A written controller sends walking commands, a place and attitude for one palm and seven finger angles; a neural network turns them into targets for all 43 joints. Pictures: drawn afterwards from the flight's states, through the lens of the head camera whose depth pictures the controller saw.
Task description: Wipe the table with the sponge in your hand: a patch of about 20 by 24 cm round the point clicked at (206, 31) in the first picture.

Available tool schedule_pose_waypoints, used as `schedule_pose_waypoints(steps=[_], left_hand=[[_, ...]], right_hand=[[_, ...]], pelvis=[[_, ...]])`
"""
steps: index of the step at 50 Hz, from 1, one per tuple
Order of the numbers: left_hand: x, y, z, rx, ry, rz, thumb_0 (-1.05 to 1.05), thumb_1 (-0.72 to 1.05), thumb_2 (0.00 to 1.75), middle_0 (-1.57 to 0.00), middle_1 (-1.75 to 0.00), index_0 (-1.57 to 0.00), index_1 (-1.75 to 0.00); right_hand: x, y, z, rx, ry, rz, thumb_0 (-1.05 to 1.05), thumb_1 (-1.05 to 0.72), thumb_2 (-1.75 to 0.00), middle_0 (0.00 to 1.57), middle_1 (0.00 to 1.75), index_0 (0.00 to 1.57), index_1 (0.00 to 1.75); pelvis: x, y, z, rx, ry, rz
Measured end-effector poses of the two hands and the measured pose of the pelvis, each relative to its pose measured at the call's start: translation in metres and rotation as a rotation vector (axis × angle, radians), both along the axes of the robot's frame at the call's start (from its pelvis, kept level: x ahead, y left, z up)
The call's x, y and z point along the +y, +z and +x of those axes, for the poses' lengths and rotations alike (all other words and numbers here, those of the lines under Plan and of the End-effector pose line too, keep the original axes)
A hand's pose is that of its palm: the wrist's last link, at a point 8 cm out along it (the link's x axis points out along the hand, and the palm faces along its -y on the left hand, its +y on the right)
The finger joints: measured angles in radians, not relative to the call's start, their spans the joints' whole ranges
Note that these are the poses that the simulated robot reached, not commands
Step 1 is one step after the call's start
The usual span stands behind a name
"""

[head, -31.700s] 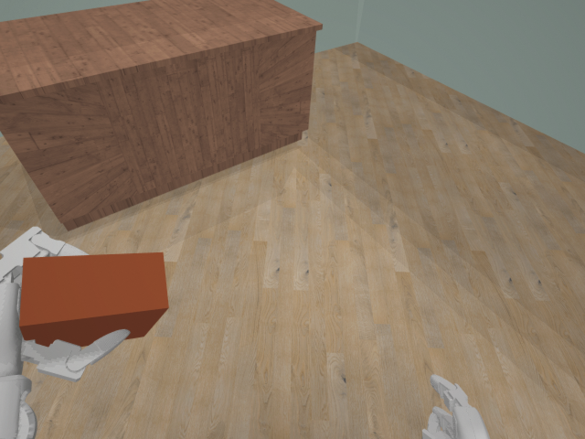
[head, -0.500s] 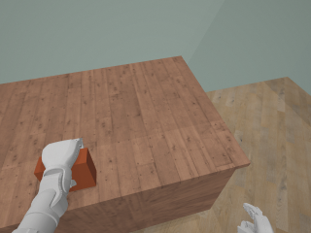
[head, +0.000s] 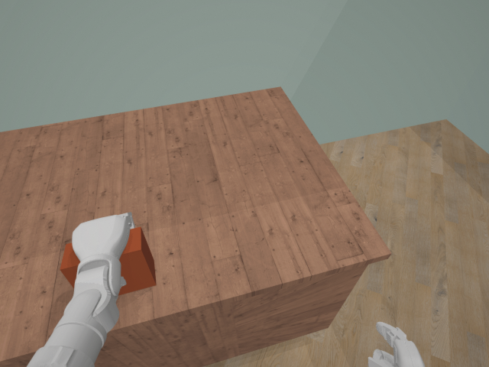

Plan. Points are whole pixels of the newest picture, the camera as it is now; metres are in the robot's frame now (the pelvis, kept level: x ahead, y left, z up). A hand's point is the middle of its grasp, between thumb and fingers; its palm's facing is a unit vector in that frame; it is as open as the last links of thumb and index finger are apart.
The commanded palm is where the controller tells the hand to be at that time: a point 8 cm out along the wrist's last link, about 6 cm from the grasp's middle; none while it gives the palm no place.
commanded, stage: wipe forward along the first lane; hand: left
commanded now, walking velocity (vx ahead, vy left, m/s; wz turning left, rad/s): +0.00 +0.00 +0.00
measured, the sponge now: (116, 271) +0.28 +0.29 -0.06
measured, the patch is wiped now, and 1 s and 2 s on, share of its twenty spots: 0.10 0.35 0.45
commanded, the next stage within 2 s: slide across to the middle lane in 1.50 s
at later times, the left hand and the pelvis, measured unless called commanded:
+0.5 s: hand (109, 234) +0.33 +0.31 -0.01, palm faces -0.14 +0.02 -0.99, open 10.0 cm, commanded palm +0.33 +0.30 +0.02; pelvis -0.02 +0.00 -0.02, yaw +0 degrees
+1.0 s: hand (107, 208) +0.39 +0.34 -0.01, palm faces -0.15 +0.03 -0.99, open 10.1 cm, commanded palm +0.39 +0.32 +0.02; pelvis -0.03 +0.01 -0.03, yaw -1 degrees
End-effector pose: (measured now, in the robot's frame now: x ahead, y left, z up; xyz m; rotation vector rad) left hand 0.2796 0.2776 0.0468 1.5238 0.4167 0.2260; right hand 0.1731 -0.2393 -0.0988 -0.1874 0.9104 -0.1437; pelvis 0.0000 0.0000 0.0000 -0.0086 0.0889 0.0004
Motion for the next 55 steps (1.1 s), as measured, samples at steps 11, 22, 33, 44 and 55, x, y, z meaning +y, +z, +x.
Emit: schedule_pose_waypoints(steps=[11,22,33,44,55], left_hand=[[0.014,0.002,0.022,0.016,-0.006,0.031,0.0,-0.52,1.05,-0.75,-1.34,-0.76,-1.34],[0.023,-0.001,0.038,0.029,-0.029,0.048,0.01,-0.53,1.05,-0.76,-1.33,-0.77,-1.33],[0.033,-0.001,0.056,0.004,-0.014,0.062,0.02,-0.54,1.06,-0.78,-1.32,-0.79,-1.32],[0.046,0.0,0.088,0.035,-0.007,0.072,0.03,-0.54,1.06,-0.77,-1.31,-0.78,-1.33],[0.058,0.0,0.114,0.033,-0.015,0.07,0.02,-0.55,1.07,-0.78,-1.31,-0.78,-1.33]], right_hand=[[-0.015,-0.013,-0.03,0.07,-0.039,-0.026,0.01,-0.91,-0.9,0.2,0.3,0.2,0.3],[-0.03,-0.03,-0.08,0.169,-0.102,-0.047,0.01,-0.91,-0.9,0.2,0.3,0.2,0.3],[-0.028,-0.042,-0.112,0.22,-0.116,-0.049,0.01,-0.91,-0.9,0.2,0.3,0.2,0.3],[-0.028,-0.041,-0.135,0.253,-0.134,-0.084,0.0,-0.91,-0.9,0.2,0.3,0.21,0.3],[-0.019,-0.044,-0.152,0.319,-0.154,-0.093,0.0,-0.91,-0.9,0.2,0.3,0.21,0.3]], pelvis=[[-0.005,-0.005,-0.009,0.044,-0.002,-0.003],[-0.004,-0.013,-0.017,0.093,-0.008,-0.01],[-0.003,-0.022,-0.03,0.134,-0.005,-0.018],[0.003,-0.029,-0.035,0.178,-0.005,-0.032],[0.015,-0.033,-0.028,0.22,-0.014,-0.041]])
